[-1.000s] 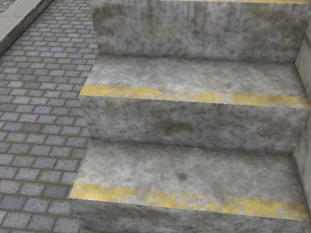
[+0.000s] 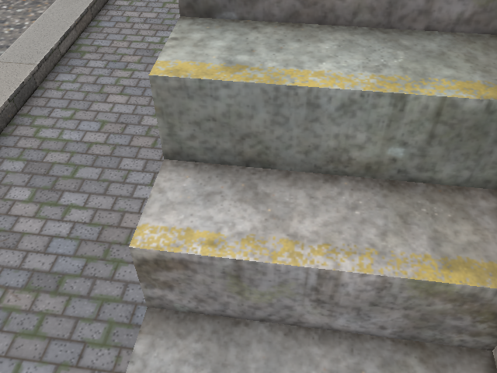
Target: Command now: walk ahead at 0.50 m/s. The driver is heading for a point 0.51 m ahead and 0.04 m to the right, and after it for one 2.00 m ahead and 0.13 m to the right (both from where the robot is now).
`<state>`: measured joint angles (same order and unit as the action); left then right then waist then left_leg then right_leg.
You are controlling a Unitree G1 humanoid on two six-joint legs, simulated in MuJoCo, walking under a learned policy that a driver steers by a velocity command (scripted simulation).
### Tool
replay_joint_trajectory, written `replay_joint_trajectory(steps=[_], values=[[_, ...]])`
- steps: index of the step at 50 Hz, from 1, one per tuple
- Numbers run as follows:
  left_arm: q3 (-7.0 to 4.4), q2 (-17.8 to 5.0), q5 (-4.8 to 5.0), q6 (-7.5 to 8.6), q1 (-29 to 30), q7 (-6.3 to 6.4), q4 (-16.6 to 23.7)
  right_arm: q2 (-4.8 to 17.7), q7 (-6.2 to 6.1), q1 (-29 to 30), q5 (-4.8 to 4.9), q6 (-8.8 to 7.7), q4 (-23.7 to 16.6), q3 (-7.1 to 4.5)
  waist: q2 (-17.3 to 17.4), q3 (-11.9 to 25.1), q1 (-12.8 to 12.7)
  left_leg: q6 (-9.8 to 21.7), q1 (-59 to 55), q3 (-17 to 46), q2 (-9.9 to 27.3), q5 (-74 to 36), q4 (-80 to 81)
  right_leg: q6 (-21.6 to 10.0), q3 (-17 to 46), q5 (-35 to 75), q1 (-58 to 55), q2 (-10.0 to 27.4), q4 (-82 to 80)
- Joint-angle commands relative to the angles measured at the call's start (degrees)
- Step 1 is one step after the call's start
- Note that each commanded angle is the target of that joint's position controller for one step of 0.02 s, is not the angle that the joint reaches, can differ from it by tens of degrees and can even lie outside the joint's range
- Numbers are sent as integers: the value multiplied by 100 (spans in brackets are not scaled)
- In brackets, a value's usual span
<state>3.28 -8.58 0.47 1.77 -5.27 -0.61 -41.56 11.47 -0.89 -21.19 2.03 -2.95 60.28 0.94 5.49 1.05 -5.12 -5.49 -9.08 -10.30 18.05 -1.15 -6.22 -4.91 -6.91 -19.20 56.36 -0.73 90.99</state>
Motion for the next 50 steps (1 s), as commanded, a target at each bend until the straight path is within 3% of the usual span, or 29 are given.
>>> replay_joint_trajectory(steps=[1,2,3,4,5,6,8,12,13,14,17,27,29,30,31,32,33,34,35,36,37,38,39,40,41,42,44,48,50], values=[[-700,-2007,-491,-140,-2376,32,-1043,100,42,-1430,498,179,-407,-211,-2839,1794,510,771,2440,1022,-1495,-2527,-4999,-923,4406,-2195,-5352,1317,-5324],[-671,-1643,-609,-147,-2321,66,-1028,305,266,-1630,344,-144,136,-227,-3052,3114,530,818,2521,2307,-2001,70,-7474,-1121,5008,-3732,-5639,1250,-6265],[-578,-1249,-485,-114,-1905,-86,-1214,-55,385,-862,268,-323,-378,-224,-2589,2686,736,958,3431,2696,-2192,53,-8416,-605,3669,-2203,-5311,961,-5462],[-579,-1108,-284,-186,-2054,-210,-1338,-345,395,6,150,-324,-678,-138,-2085,2235,687,1028,3981,2260,-2192,173,-8550,-225,3361,-2739,-4545,933,-5605],[-506,-669,-239,-216,-1803,-271,-1512,-422,385,836,88,-292,-911,-121,-1328,1424,639,1125,4281,1873,-2098,141,-8815,-147,3131,-3402,-3431,896,-5311],[-372,-252,-216,-196,-1107,-232,-1431,-311,419,1191,114,-171,-1123,-142,-1212,739,823,1076,4033,1575,-1970,168,-9013,-42,2471,-2835,-2198,633,-5071],[-224,89,-171,-87,-804,-85,-1397,-170,445,1161,31,41,-1245,-136,-1169,278,967,1035,4503,1594,-2133,34,-9620,-154,2237,-2170,-1772,504,-5305],[-287,-223,-176,-98,-921,120,-1203,-175,265,625,-10,295,-1218,-126,-1101,-326,1180,864,5258,1582,-2409,208,-9432,-220,2859,-2685,-1595,831,-6290],[-293,-318,-153,-140,-896,162,-1066,-117,260,694,-9,385,-1261,-172,-1088,-353,1186,751,5405,1353,-2426,384,-9634,-333,2992,-2844,-1545,925,-6512],[-332,-461,-175,-175,-1000,209,-946,-235,140,1019,-35,416,-1498,-89,-1339,-457,1039,599,5892,1350,-2348,1116,-9701,-453,3120,-2967,-1629,1084,-6782],[-353,-525,-298,-241,-1103,414,-496,-101,2,1104,16,497,-1627,-144,-1267,-92,892,356,6132,1146,-2307,1167,-9627,-637,3266,-3330,-1773,1212,-6918],[-375,-808,-157,-261,-398,613,779,85,-37,268,-69,595,-1899,-152,-1258,651,1013,219,4974,1197,-1975,1534,-8455,-738,2884,-3294,-1991,1166,-6465],[-403,-876,-61,-201,415,595,1061,308,58,-886,-174,580,-1490,-224,-1073,729,1594,477,3123,757,-1962,514,-7186,-338,1723,-2891,-1043,693,-5834],[-414,-854,3,-162,951,576,1191,366,12,-1467,-314,601,-1264,-194,-1388,450,1828,659,2691,474,-1890,669,-5887,-92,1141,-2482,-679,526,-5629],[-406,-677,98,-154,1089,569,1401,378,-5,-1358,-505,614,-1175,-157,-1355,105,1585,946,2535,269,-1758,724,-4401,86,789,-2172,-603,465,-5323],[-377,-489,286,-165,1119,592,1556,246,4,-1335,-584,591,-1059,-109,-1062,-218,1483,1272,2294,-17,-1619,249,-2576,308,548,-2179,-637,334,-4565],[-348,-291,329,-225,1058,661,1712,101,45,-1367,-619,542,-796,-17,-640,-563,1336,1475,2105,-579,-1579,-899,-580,486,-32,-2171,-780,-75,-3515],[-315,-18,411,-276,389,659,1524,-324,152,-457,-288,499,-847,33,326,-727,689,1738,2292,-6,-1079,-1569,-351,36,123,-2471,-453,157,-1215],[-205,529,470,-261,-464,591,1548,-382,213,595,-220,401,-1228,166,1439,-462,-82,1883,2621,423,-727,-2162,215,86,140,-2042,-485,-202,1640],[-180,703,338,-177,-1010,500,1493,-486,295,1590,-348,281,-1646,336,1470,-217,-521,1518,2761,495,-762,-2698,-75,233,540,-2448,-206,-544,3912],[-142,1012,228,-144,-981,389,1531,-240,316,1891,-553,183,-1994,461,446,140,-767,944,2645,1031,-670,-3696,-876,296,1091,-2497,167,-772,5547],[-151,687,288,-88,-662,334,1550,1053,309,509,-649,88,-1791,-60,35,61,-418,953,1740,1217,-252,-6172,-2753,504,701,-2138,1235,-1040,6385],[8,556,261,140,-528,254,1589,1816,143,-704,-124,104,-1476,-357,-341,117,49,1125,239,1966,299,-3667,-2628,452,1499,-1542,3060,-191,5697],[11,212,271,138,36,229,1587,2355,-77,-1082,-47,-20,-1552,-631,398,137,619,1790,-1113,3337,1390,810,-1563,671,2274,-652,4233,673,4298],[-112,-23,160,57,1250,344,1297,1670,-322,-1058,-280,-152,-1642,-511,-535,-39,1350,1983,-1290,4193,1217,2586,-928,806,2149,419,4601,674,4358],[-210,-232,111,-15,1560,310,1035,1408,-362,-1404,-480,-312,-1649,-443,-682,20,1511,2262,-1405,4920,1552,2907,-740,915,2179,836,4429,858,4053],[-255,-247,-60,-78,1812,283,659,926,-343,-1316,-456,-398,-1631,-350,-511,-443,1595,2174,-936,4272,1050,2803,-487,989,1784,723,3932,931,3604],[-150,317,99,-121,1673,299,120,468,-175,-1171,-357,-166,-1062,-296,477,-1249,1558,1852,-31,2567,473,1290,-473,991,1141,-141,3633,1094,3852],[-14,591,45,-69,1697,266,225,309,-216,-1206,-257,62,-901,-313,369,-1202,1461,1611,489,1981,156,709,-525,881,891,-327,3360,1278,3237]])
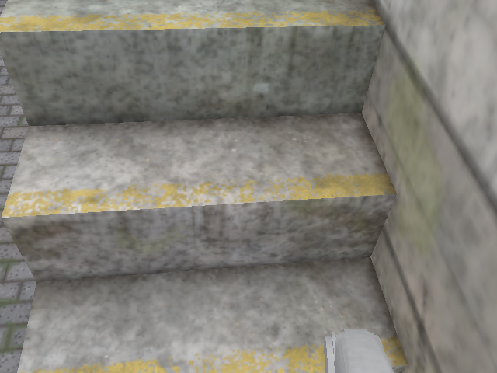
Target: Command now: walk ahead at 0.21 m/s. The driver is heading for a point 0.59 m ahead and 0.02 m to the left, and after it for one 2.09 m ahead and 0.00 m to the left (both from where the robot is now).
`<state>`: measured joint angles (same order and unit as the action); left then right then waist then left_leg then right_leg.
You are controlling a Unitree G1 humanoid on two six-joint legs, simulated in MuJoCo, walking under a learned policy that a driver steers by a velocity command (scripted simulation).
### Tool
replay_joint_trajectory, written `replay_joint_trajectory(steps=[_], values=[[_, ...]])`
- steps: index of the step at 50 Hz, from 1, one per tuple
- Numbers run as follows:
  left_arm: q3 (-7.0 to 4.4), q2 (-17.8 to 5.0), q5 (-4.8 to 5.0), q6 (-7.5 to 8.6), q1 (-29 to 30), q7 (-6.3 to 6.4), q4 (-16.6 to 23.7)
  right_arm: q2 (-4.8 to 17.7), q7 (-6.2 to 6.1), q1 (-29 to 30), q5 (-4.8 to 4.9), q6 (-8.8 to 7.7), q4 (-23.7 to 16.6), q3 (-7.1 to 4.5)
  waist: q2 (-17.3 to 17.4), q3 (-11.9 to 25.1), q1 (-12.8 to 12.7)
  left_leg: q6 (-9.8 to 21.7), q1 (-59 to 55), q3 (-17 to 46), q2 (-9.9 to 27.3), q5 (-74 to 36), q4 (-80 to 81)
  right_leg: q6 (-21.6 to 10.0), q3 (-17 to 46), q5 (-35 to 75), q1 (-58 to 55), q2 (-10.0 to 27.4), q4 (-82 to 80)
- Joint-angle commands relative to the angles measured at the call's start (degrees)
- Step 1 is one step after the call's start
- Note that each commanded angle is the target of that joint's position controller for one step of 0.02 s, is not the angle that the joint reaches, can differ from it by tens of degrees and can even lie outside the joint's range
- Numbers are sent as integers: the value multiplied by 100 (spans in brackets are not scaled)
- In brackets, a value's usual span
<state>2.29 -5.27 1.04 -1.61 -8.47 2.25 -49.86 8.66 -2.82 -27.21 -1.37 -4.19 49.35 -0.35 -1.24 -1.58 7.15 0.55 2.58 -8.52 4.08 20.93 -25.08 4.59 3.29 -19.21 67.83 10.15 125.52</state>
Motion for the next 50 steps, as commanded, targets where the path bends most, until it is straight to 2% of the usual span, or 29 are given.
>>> replay_joint_trajectory(steps=[1,3,4,5,6,7,8,9,10,11,12,13,15,17,21,27,30,32,33,35,36,37,38,39,40,41,43,48,50], values=[[113,296,-4,259,1862,-36,1088,677,-54,-454,65,244,217,-209,982,-831,68,1005,-427,1578,1548,-1588,1613,-105,-316,-274,1842,192,-500],[200,428,-21,183,1374,-17,1156,710,-59,222,73,407,190,-262,946,-640,-501,981,1052,828,1227,-1370,2402,-342,-796,196,-311,292,-2363],[238,540,-117,90,769,6,963,717,70,407,235,552,203,-367,1686,49,-831,868,1908,287,999,-2584,2373,-531,-1130,-1194,-2857,-184,-2805],[16,-55,-260,131,555,-48,1039,631,117,518,84,768,70,-382,1518,280,-902,762,1801,123,624,-4911,1730,-451,-1468,-1025,-3928,-723,-3296],[-180,-335,-209,162,-116,-53,925,1096,160,624,53,767,238,-499,2157,630,-1313,832,1529,93,516,-8104,1159,-523,-1890,-1245,-4830,-1228,-3839],[-307,-588,-307,219,-197,-56,840,1142,185,394,136,839,363,-474,2413,532,-1348,469,1024,171,482,-9118,170,-746,-912,-1013,-4715,-1231,-5549],[-479,-1117,-437,188,-1030,-142,486,962,182,336,211,797,442,-368,1869,890,-1446,216,897,430,503,-7686,-799,-907,339,605,-5334,-917,-6564],[-596,-1609,-574,55,-1712,-86,173,31,145,216,152,842,403,-126,-1081,1296,-1282,-174,1862,627,-128,-2436,-2366,-1762,2550,1752,-5862,681,-8454],[-681,-1715,-802,70,-1938,1,146,100,162,209,389,833,682,-227,-1152,1673,-1436,-243,1769,2104,-559,-877,-4801,-2366,4131,-464,-5128,1090,-9681],[-825,-1939,-461,115,-1805,-19,82,94,224,340,588,758,478,-250,-970,1217,-1250,-265,2610,2159,-858,-768,-6451,-2250,4127,-2558,-4749,1200,-10068],[-831,-1858,-134,130,-1359,18,50,86,278,617,503,749,275,-234,-1106,529,-967,-178,3224,2011,-802,-986,-7073,-1920,3762,-3452,-4160,1071,-10051],[-755,-1511,-17,169,-1118,45,-113,292,270,743,349,741,264,-296,-1029,-40,-795,-96,3497,2049,-775,-1299,-7407,-1665,3176,-3418,-3568,1022,-9856],[-574,-934,-131,196,-419,140,-149,343,243,674,217,747,187,-307,-1170,-322,-345,-76,3449,2101,-878,-1928,-7807,-1172,2041,-2760,-2898,832,-9518],[-503,-795,-82,217,-256,148,-117,263,237,351,286,810,176,-310,-1052,-321,-78,27,3468,2077,-975,-2052,-7840,-1068,1346,-2538,-2912,819,-9479],[-589,-1224,-50,196,-540,155,165,-72,215,661,233,882,-127,-193,-787,-420,-87,36,4062,1960,-994,-1637,-7885,-1125,785,-2294,-3363,1014,-9771],[-806,-1815,-145,160,-1122,306,708,167,263,1129,281,860,-991,-149,-759,-70,-403,-541,4316,1898,-461,-845,-6542,-1240,329,-2129,-4597,1438,-10415],[-699,-1599,-22,165,-600,326,1103,185,305,1029,311,749,-1231,-103,-923,157,-142,-482,3330,1288,-83,-1358,-5030,-1046,-608,-2009,-4396,1047,-10129],[-678,-1631,115,18,-756,342,1170,149,279,1502,490,736,-1439,16,-1156,146,-499,-298,2128,298,-132,307,-2190,-1116,-1106,-2177,-4672,638,-10606],[-660,-1578,227,-63,-394,423,1228,23,320,938,342,698,-1268,18,-1164,-59,-137,-97,1334,292,17,-458,-1362,-1074,-1138,-2118,-4320,587,-10112],[-488,-979,200,-80,-98,478,1382,268,346,58,384,658,-520,-158,-329,-393,-114,143,915,384,-1,-1586,187,-1119,-1304,-1743,-4215,311,-8465],[-449,-744,73,-60,-113,389,1328,453,439,-358,286,575,-204,-192,1072,-548,-89,-43,649,-286,-782,-990,-623,-1249,-1648,-2727,-3370,-157,-6534],[-385,-567,175,50,-664,303,1603,1600,476,-371,99,353,-822,-332,2788,-84,-319,982,1051,4397,928,3571,800,-852,-542,-1630,-1767,-596,-4479],[-358,-361,210,95,-175,167,1691,1755,252,672,-162,254,-1260,-340,2367,-283,-468,1270,1853,5674,1479,3069,1495,-565,508,-297,-1507,-905,-1921],[-348,-354,229,155,81,76,1759,1385,109,1282,-175,237,-1434,-191,1839,-174,-683,922,2021,5005,1508,2295,916,-501,952,116,-967,-1029,-719],[-272,-347,65,255,-203,31,1558,1232,65,1074,70,194,-1509,-150,1448,331,-706,626,1466,4350,1306,1940,174,-643,915,193,-703,-888,-886],[-263,-428,-125,383,-330,-30,1474,925,109,921,155,73,-1404,-116,924,416,-587,453,1332,3705,1060,1447,-485,-688,1040,1001,-596,-969,-994],[-358,-574,-59,447,-320,-133,1336,537,113,734,64,-86,-1409,-4,1076,706,-625,703,1470,3362,1007,1317,-409,-709,655,1296,-1012,-1064,-852],[-470,-771,96,309,-121,-117,1261,1010,-58,375,35,-262,-1377,-123,979,447,-475,1088,994,3485,1363,1350,189,-467,567,941,-948,-1146,-1464],[-442,-646,-36,226,-14,-136,1285,1065,-112,498,60,-262,-1399,-130,950,212,-476,1088,981,3324,1413,1191,268,-455,421,1003,-753,-1005,-1506]])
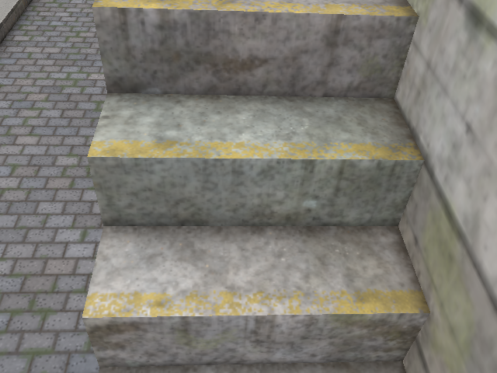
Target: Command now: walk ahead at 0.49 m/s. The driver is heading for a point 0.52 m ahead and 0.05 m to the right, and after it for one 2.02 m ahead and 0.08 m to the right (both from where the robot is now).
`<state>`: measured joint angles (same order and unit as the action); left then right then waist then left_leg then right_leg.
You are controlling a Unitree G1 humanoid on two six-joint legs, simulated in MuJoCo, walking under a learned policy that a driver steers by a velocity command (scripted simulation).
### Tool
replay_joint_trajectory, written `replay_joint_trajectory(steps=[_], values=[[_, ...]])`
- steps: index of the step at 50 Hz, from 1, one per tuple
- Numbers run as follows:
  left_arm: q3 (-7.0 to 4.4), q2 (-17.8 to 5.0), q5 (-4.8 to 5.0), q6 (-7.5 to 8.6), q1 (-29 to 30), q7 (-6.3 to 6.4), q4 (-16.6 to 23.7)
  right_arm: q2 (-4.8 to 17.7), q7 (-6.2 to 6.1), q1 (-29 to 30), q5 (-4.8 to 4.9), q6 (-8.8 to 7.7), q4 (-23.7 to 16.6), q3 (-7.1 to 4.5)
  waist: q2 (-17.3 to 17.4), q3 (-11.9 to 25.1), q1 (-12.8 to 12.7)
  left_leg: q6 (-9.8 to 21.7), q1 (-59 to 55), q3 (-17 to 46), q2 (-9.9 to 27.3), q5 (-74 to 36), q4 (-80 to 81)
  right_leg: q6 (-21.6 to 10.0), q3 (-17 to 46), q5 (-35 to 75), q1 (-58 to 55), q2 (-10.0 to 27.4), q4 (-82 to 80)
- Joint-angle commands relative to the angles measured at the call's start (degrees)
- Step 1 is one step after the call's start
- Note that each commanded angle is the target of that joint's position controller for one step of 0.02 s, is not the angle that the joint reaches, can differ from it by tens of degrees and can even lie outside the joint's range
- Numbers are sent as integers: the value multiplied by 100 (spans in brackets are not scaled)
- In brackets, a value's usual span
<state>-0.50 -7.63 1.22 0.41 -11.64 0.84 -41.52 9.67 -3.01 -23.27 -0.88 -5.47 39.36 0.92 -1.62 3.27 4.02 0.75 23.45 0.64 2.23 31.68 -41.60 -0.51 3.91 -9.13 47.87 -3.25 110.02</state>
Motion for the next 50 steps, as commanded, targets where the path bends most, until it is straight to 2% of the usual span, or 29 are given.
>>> replay_joint_trajectory(steps=[1,6,11,13,14,15,17,18,19,20,21,22,23,25,26,27,28,29,30,31,32,33,34,37,39,42,44,47,50], values=[[-175,-430,-87,3,294,3,474,960,-94,131,4,-152,-385,-266,1016,-331,-169,1077,-945,2272,1588,99,1965,59,249,54,1174,395,15],[-265,-548,-108,-230,-421,134,402,983,-56,1182,-128,-82,-551,-182,1200,-153,-727,775,528,1081,1358,-686,1831,230,-398,546,-539,551,-338],[-94,-321,-293,-340,-709,184,478,918,-77,1954,158,-12,-922,-187,1240,-106,-877,409,578,746,1573,-296,937,-245,-243,139,-1552,1201,-3992],[-50,-329,-458,-313,-920,144,297,484,11,2139,353,61,-1103,-111,655,-77,-714,132,693,170,1248,-780,-620,-609,-365,1011,-2114,1352,-6218],[-24,-308,-520,-224,-1222,73,-19,119,94,1983,413,174,-1047,-11,-198,12,-650,-68,906,-628,608,-966,-2268,-776,-840,2235,-2732,1229,-7764],[-87,-473,-540,12,-1768,-67,-528,-347,268,2121,186,283,-1156,215,-1585,-619,-747,-245,1020,-1645,-430,-687,-3647,-621,-1346,3692,-2202,545,-8041],[203,312,-450,187,-1924,-275,-1098,-322,213,2658,505,272,-1559,187,-787,-1142,-506,-91,2131,-727,-218,506,-5214,-826,-1094,3467,-3277,1100,-10329],[78,-371,-355,63,-2219,-276,-1075,-980,458,2452,301,435,-1351,219,-573,-864,-405,-268,3783,77,-951,1436,-7576,-584,-164,6445,-4880,1868,-9104],[43,-557,-310,-16,-2698,-225,-1103,-1543,637,3158,262,495,-1554,441,-365,-707,-661,-301,5544,86,-967,1916,-9003,-114,-433,8849,-5778,1793,-8390],[-419,-1668,-311,56,-3331,-77,-1476,-1365,669,2233,308,210,-1577,382,-1063,-426,-507,-193,6779,651,-684,559,-9485,-103,336,9627,-6871,2414,-7344],[-375,-1515,-366,40,-3807,131,-1420,-792,687,2337,525,202,-1960,301,-1643,47,-835,-533,7922,1471,-489,1149,-9761,-493,1198,9834,-8181,3146,-6943],[-247,-961,-407,-99,-3856,244,-1458,-763,827,3359,488,190,-2223,268,-1220,-168,-1136,-542,8624,1276,-597,1267,-10091,-573,800,8876,-8313,2840,-7074],[-188,-863,-461,-143,-3363,331,-1305,-895,834,3812,435,271,-2488,292,-646,-135,-815,-574,8190,905,-487,1117,-9918,-469,554,8129,-7715,2728,-7450],[-188,-1024,-115,-174,-1929,493,-810,-805,827,4927,346,551,-3203,363,90,-859,-355,-616,6772,-4,197,1290,-7304,58,-195,7615,-5580,2928,-9179],[-348,-1806,176,99,-767,628,-93,-602,777,4659,374,717,-3463,611,-674,-1161,-257,-229,2758,34,926,814,-4169,-256,1429,7591,-1920,4105,-11117],[-398,-1951,100,153,-829,719,-362,-177,514,3992,483,859,-2930,232,-820,-531,-52,-138,786,-323,157,271,-3832,-394,992,10076,-2334,3530,-10842],[-442,-1932,-82,258,-1218,616,-782,533,422,3059,539,920,-2463,-214,-1853,-143,176,243,-251,-985,-863,653,-4164,-688,216,14719,-3342,2956,-9524],[-232,-1309,96,298,-2375,491,-1084,688,507,3363,324,830,-2187,-391,-794,331,-186,948,-929,-499,-1003,825,-3969,-539,172,15484,-2877,2499,-8404],[-377,-1788,243,375,-2337,380,-1161,690,382,1929,296,894,-1763,-525,-857,721,645,1420,-1014,191,-871,805,-3071,-609,-65,14338,-3307,2229,-7479],[-556,-2137,377,353,-2014,275,-1087,624,331,1103,228,918,-1328,-556,-654,558,921,1726,-1452,1136,-686,458,-1856,-616,23,11967,-2606,1791,-6671],[-513,-1764,321,310,-1429,151,-930,792,247,862,206,986,-1041,-606,80,251,846,2083,-1759,2991,185,-139,-72,-490,69,5234,-1609,1001,-5195],[-319,-998,250,321,-922,-3,-1084,947,160,860,-188,1000,-895,-589,648,890,827,2681,-1224,5298,1412,-717,1429,-229,84,732,-1679,-16,-1457],[-261,-681,104,379,274,-74,-439,711,135,392,-333,934,-734,-459,199,620,939,2528,-894,5452,1323,-154,1942,-314,547,-211,-939,-168,845],[97,201,-28,239,290,-45,697,-257,167,1376,1,580,-166,-153,891,-689,-344,1434,357,3310,1044,573,1729,-734,727,-1420,836,-139,2943],[279,480,67,181,-375,-96,770,-756,279,1370,-5,497,166,97,833,-1055,-884,941,919,1679,821,-293,1583,-878,830,-1443,1216,-135,3154],[201,83,156,41,-523,27,699,-87,344,1947,-165,471,115,73,611,-1003,-1094,823,1451,29,735,-1425,2131,-153,196,-445,1163,-485,3581],[188,18,169,-28,-495,224,644,135,420,1713,-87,339,239,75,567,-908,-958,872,1278,-67,778,-1469,2183,109,-17,-282,1475,-470,3971],[164,-102,141,-150,-425,218,541,15,327,1457,-54,364,420,147,643,-878,-737,808,980,-9,734,-1203,2243,379,-226,-87,1188,-321,3319],[86,-391,-13,-80,-966,179,262,338,167,2104,0,417,296,52,757,-273,-1175,725,674,-255,598,-1695,2281,357,-522,590,-438,287,908]])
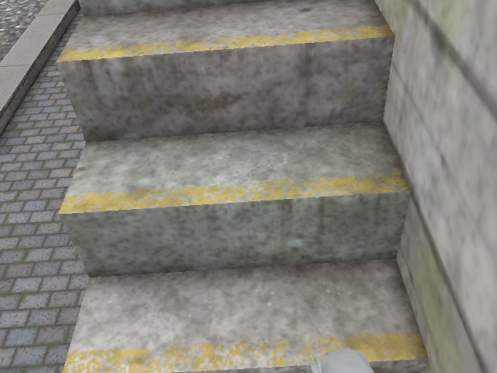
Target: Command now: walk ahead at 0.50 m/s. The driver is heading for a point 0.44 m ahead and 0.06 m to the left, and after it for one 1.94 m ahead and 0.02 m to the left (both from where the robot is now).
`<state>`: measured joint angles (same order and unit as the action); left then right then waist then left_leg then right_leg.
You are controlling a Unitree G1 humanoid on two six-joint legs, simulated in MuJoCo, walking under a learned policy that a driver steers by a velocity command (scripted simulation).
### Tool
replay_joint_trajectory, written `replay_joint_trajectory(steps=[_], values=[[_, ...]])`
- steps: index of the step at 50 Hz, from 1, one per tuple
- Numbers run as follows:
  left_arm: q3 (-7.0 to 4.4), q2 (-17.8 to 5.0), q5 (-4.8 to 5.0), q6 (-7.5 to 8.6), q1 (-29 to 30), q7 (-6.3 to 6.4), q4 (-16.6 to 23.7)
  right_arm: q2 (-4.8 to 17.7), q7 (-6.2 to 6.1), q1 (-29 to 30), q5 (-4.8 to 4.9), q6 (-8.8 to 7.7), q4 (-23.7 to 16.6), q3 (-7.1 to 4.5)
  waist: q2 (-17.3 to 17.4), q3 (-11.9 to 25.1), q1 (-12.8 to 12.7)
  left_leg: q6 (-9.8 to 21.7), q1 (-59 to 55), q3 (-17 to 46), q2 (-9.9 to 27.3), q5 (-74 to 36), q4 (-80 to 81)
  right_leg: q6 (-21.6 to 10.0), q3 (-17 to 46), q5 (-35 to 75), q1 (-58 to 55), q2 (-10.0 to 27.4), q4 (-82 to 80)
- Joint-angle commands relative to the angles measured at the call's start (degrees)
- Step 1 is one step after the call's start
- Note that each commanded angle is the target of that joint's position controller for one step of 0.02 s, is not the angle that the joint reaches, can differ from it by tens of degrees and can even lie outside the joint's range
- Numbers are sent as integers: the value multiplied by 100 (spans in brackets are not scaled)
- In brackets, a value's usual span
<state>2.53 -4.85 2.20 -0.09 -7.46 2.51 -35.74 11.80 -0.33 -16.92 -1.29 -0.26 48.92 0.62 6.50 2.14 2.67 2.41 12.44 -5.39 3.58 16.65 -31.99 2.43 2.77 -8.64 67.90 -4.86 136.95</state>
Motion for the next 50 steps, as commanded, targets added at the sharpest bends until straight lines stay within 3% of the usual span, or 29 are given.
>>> replay_joint_trajectory(steps=[1,3,4,5,6,7,8,9,10,12,15,17,21,22,25,26,27,28,29,30,31,32,33,34,35,37,41,47,50], values=[[-208,-638,-209,-104,-1364,7,-510,259,-118,1660,44,-88,-575,-22,-111,-107,-1163,565,1965,41,439,-412,1486,-70,-658,830,-3368,687,-3550],[-255,-735,-517,-115,-918,-10,-640,204,-165,1693,186,-20,-597,-70,-79,36,-1026,710,1847,133,478,-1233,1195,-424,-1032,1048,-5152,898,-7410],[-391,-880,-473,-35,-1526,32,-944,392,-149,1697,162,-5,-582,-72,427,299,-1290,842,1069,491,732,-3505,409,-622,-1218,698,-5556,684,-8447],[-462,-969,-395,84,-2258,-24,-1273,272,-134,1812,332,-19,-629,-26,671,287,-1571,605,154,352,451,-5028,-1136,-907,-762,234,-5649,807,-10786],[-412,-863,-301,238,-2836,-132,-1886,-353,-15,1958,387,-160,-808,127,-35,93,-1544,215,331,203,41,-2928,-3784,-1172,3,2081,-5751,1272,-12249],[-195,-573,-606,371,-2506,-189,-2322,-1457,223,1385,441,-335,-758,278,-1753,35,-475,-119,2268,1127,-983,713,-7313,-756,863,8202,-6367,1786,-10028],[-385,-1031,-631,413,-2365,-291,-2094,-1439,319,-1303,615,-339,128,84,-1862,837,427,-374,2592,2600,-1091,389,-8706,-1026,2193,8449,-6499,2512,-9981],[-623,-1446,-362,229,-2635,-323,-2033,-682,310,-1643,634,-346,162,-148,-1233,764,227,-590,3379,2590,-1184,260,-9375,-1399,3078,5697,-6702,3035,-10991],[-815,-1938,-157,68,-2608,-198,-1958,-426,270,-639,691,-251,-356,-165,-704,6,81,-683,4482,2599,-1100,154,-9673,-1780,3467,2281,-6570,3385,-11605],[-650,-1622,-265,68,-1389,-68,-1493,-213,184,1116,580,34,-1188,-125,-363,-1301,-45,-647,5354,2671,-852,-301,-9939,-1749,3119,-1523,-5340,3132,-12178],[-442,-1045,-455,135,-1645,37,-1347,-317,119,986,556,120,-1247,-59,-955,-1445,-165,-418,5291,2466,-779,-701,-9725,-1492,1488,-1407,-5166,2668,-12230],[-412,-916,-292,127,-2215,5,-1376,-461,89,1247,666,68,-1357,-27,-1314,-1485,-381,-371,5724,1890,-519,-317,-9701,-1498,710,-1863,-5332,2418,-12503],[-362,-719,-107,236,-3372,195,-1689,-925,-10,2294,534,49,-2167,215,-2024,-1518,-874,-371,7509,1278,-15,575,-10330,-1435,429,-775,-7018,2439,-13017],[-398,-771,-148,242,-3265,234,-1691,-908,41,2286,543,69,-2219,214,-1996,-1228,-816,-405,7444,1178,175,653,-10052,-1331,123,-318,-7248,2476,-12991],[-451,-949,83,118,-2555,314,-1697,-866,190,2452,395,-24,-2886,412,-2101,-1067,-367,-411,5242,385,835,355,-5800,-1041,-919,453,-6210,1877,-13783],[-583,-1472,257,48,-2846,321,-1849,-1215,272,2935,577,-57,-3189,646,-2337,-859,-453,-232,2959,-201,602,1792,-4018,-1340,-796,565,-5106,2034,-14587],[-560,-1727,66,96,-2975,193,-2102,-869,246,2426,685,-8,-2986,373,-2470,-132,-246,-192,1219,-1070,-351,1739,-4592,-1756,-819,4935,-5231,2296,-14155],[-549,-1903,-171,294,-2411,37,-2210,-314,193,1214,549,-94,-2795,50,-2730,552,601,260,451,-853,-671,1405,-5016,-1721,-914,10124,-5722,2511,-13159],[-725,-2644,-72,474,-2040,-5,-2230,421,143,-292,430,-71,-2537,-306,-2912,1032,1651,528,176,187,-741,863,-3370,-1535,-609,10654,-6520,2465,-11716],[-715,-2236,223,620,-2165,-120,-1982,992,-42,-772,69,-21,-2410,-531,-862,1848,1584,1200,-1337,2969,159,1440,-1797,-1166,62,8659,-4760,2181,-9938],[-717,-1935,211,734,-2112,-240,-1900,1724,-248,-2220,-150,143,-1450,-728,1405,2709,1363,1619,-2305,6892,1410,3855,1021,-983,592,2664,-4085,1077,-8262],[-774,-1720,-31,744,-1259,-511,-1797,1682,-297,-2202,-110,43,-1101,-612,1512,2359,1106,1028,-1480,7690,1623,5036,2297,-918,1461,456,-3708,123,-5195],[-566,-669,-257,737,-874,-647,-1273,1042,-263,-1276,164,-31,-1028,-316,1362,1652,414,280,-681,6661,1732,3588,2050,-897,2075,109,-2924,-126,-3216],[-365,-131,-396,706,-176,-697,-739,300,-143,-521,273,-65,-901,-140,1151,551,-18,-87,481,4923,1601,2737,1255,-1025,1600,-215,-2292,31,-2095],[-299,-97,-326,643,-180,-704,-554,-164,31,249,347,-202,-825,-54,800,-184,-317,-338,1426,3401,1417,2576,630,-1168,1379,-417,-1970,225,-1633],[-285,-346,-28,538,-1062,-740,-740,-624,189,364,291,-370,-397,62,341,-455,-691,-303,1497,1724,849,1426,648,-1124,994,-261,-2000,115,-1366],[-251,-346,61,306,-939,-524,-908,-360,170,-33,-224,-417,-122,138,-267,-840,-453,-212,1231,761,1206,-661,1177,-598,712,293,-1056,-446,-12],[-328,-655,-7,25,-381,-162,-764,158,1,-278,-133,-321,-185,126,-134,-1272,-203,-213,596,109,1138,-617,1646,120,346,288,121,-345,-171],[-253,-539,28,-88,117,-11,-660,15,-154,-606,-146,-233,-18,111,83,-1331,106,104,-188,196,1281,-1042,1947,297,109,-245,490,-36,-726]])
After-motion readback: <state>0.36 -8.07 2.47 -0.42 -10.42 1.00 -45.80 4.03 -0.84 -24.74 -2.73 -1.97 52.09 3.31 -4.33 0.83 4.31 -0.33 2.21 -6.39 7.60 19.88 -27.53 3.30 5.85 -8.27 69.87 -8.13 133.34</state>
